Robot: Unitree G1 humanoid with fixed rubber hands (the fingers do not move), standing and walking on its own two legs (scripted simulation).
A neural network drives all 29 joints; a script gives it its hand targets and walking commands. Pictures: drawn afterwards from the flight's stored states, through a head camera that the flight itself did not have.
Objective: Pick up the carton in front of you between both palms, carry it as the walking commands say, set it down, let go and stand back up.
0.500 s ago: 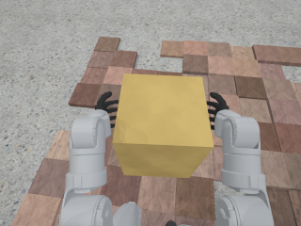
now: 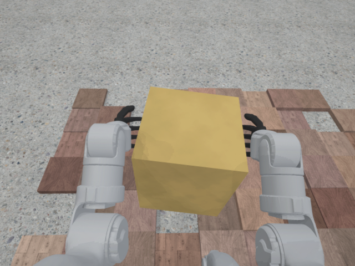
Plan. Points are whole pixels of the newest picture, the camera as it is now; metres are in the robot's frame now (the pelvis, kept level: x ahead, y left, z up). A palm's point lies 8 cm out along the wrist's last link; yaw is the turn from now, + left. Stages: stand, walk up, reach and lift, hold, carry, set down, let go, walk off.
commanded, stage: carry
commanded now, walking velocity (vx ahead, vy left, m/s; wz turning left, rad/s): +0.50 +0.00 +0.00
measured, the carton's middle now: (185, 155) +0.37 -0.01 +0.01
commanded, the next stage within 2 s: none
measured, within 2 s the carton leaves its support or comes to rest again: neither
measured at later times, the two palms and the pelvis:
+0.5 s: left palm (133, 56) +0.63 +0.13 +0.12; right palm (232, 53) +0.67 -0.16 +0.12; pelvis +0.28 -0.05 +0.01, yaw +1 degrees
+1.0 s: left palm (150, 28) +0.95 +0.10 +0.05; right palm (222, 31) +0.94 -0.19 +0.05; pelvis +0.58 -0.04 -0.05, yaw +2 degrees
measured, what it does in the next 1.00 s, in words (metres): goes down: right foot, then left foot 0.05 m lower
